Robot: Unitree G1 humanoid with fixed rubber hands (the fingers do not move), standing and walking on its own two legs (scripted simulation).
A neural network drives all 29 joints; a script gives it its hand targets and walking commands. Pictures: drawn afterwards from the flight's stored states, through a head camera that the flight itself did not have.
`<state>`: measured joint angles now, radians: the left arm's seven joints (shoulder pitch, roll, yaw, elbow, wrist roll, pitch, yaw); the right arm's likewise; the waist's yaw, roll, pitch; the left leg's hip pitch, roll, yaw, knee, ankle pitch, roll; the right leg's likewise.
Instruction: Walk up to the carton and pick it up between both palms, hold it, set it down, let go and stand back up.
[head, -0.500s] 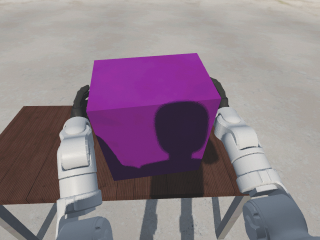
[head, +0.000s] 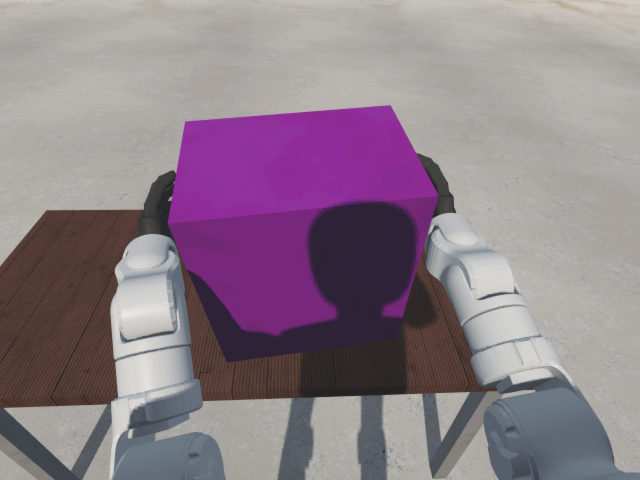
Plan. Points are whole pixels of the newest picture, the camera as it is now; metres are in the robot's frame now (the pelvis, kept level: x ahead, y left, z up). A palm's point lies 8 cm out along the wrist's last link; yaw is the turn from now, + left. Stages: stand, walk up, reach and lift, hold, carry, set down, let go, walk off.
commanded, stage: hold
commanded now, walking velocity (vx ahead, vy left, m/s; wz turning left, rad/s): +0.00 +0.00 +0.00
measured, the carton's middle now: (302, 243) +0.38 +0.02 +0.15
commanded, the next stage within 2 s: none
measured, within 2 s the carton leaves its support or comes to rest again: neither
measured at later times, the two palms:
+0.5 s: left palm (162, 237) +0.35 +0.18 +0.19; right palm (438, 216) +0.36 -0.15 +0.20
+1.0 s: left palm (163, 237) +0.35 +0.18 +0.19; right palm (441, 220) +0.36 -0.16 +0.19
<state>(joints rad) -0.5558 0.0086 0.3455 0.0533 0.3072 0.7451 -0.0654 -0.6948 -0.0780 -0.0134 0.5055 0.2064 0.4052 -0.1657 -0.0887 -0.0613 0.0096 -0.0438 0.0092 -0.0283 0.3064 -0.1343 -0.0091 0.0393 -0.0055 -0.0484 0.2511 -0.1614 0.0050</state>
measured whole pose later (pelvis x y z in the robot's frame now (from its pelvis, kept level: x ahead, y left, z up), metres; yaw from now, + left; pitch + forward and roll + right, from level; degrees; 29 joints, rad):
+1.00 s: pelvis +0.00 +0.00 +0.00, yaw +0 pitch -8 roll -1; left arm -0.54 0.00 0.34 0.02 0.31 0.75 -0.07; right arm -0.66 -0.08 -0.01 0.46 0.20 0.40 -0.17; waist -0.10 -0.05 0.02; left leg -0.04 0.01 -0.03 0.30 -0.13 -0.01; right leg 0.05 -0.01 -0.05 0.25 -0.16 0.01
